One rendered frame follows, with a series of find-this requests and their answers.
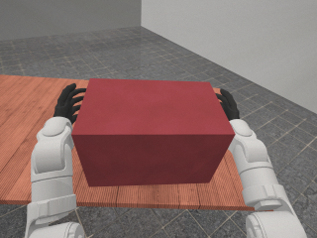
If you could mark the robot right hand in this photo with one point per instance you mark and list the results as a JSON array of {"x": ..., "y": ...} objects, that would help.
[{"x": 228, "y": 104}]

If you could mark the right robot forearm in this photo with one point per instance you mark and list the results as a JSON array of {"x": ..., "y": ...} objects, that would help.
[{"x": 261, "y": 189}]

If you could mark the robot left upper arm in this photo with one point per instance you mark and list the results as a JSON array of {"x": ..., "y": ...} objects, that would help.
[{"x": 63, "y": 230}]

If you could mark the robot left hand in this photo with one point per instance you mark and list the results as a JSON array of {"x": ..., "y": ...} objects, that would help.
[{"x": 65, "y": 102}]

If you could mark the carton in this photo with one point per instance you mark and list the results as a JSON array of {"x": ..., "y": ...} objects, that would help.
[{"x": 150, "y": 132}]

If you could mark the table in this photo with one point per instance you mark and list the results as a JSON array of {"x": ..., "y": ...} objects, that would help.
[{"x": 28, "y": 102}]

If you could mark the left robot forearm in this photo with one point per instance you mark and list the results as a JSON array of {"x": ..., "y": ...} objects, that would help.
[{"x": 52, "y": 194}]

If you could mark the robot right upper arm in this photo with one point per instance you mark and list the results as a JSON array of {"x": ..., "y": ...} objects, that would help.
[{"x": 273, "y": 224}]

